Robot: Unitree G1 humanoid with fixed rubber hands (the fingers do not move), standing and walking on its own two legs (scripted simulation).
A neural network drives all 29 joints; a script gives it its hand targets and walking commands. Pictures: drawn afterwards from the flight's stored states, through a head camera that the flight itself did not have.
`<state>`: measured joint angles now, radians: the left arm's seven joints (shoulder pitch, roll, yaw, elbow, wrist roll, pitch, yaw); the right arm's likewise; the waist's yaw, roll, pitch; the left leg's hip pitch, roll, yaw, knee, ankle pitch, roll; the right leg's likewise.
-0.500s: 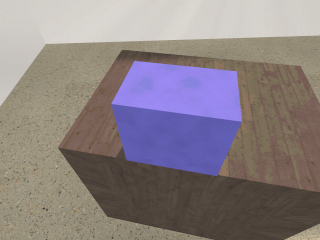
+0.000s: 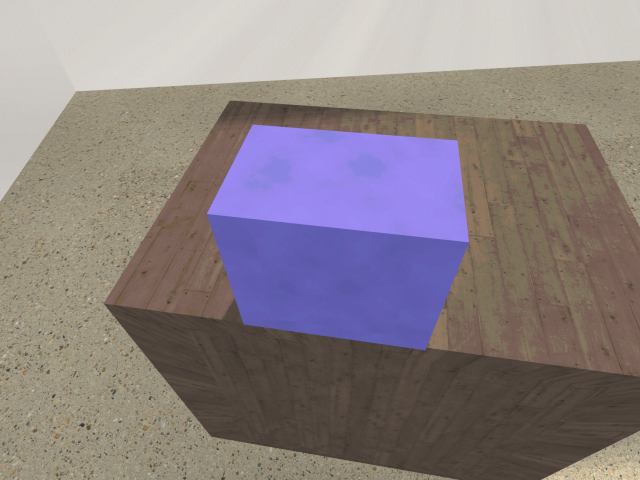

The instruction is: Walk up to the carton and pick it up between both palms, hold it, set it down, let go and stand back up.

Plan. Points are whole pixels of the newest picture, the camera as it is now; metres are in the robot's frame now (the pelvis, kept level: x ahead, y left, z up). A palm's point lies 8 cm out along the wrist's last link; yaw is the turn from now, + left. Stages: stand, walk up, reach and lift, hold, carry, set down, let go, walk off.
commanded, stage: walk up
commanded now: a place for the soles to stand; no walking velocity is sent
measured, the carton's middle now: (341, 240) +0.42 +0.01 +0.07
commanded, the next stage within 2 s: reach and lift in 1.30 s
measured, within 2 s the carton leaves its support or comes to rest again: neither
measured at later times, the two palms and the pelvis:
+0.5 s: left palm out of the picture +0.06 +0.26 -0.14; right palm out of the picture +0.04 -0.23 -0.14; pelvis +0.03 +0.02 +0.00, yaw -5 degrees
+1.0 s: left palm out of the picture +0.08 +0.28 -0.14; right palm out of the picture +0.00 -0.23 -0.14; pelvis +0.01 +0.03 -0.01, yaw -11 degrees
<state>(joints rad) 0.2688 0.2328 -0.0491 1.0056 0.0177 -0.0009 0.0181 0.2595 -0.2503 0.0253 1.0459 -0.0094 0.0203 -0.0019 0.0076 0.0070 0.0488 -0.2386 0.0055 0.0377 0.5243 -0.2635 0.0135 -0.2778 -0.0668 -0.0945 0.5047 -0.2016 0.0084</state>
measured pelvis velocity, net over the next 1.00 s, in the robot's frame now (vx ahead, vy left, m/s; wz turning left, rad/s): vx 0.01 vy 0.03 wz -0.19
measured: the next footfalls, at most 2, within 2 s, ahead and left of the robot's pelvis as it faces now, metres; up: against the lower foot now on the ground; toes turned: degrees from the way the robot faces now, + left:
none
